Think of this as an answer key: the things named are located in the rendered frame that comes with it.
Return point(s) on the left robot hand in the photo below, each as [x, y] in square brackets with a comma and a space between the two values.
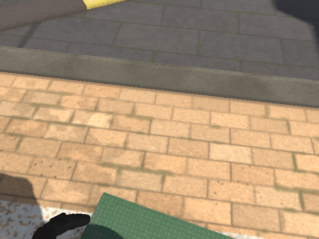
[61, 224]

